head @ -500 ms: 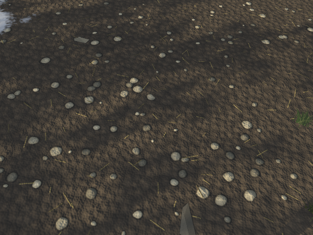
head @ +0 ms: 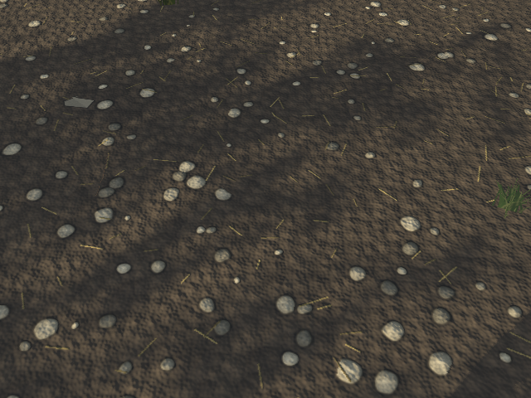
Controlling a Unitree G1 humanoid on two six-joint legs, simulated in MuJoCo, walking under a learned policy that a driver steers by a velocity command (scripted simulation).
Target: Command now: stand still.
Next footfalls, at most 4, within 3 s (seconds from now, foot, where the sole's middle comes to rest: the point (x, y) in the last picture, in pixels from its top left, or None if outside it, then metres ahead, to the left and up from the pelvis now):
1.06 right None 0.16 -0.18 -0.77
1.52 left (274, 371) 0.60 -0.02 -0.77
2.00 right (318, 228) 1.07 -0.18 -0.77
2.46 left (257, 137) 1.53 0.00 -0.77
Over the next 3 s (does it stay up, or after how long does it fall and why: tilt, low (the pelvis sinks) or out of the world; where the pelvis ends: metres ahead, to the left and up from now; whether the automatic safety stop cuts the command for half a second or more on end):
stays up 1.71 -0.13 -0.01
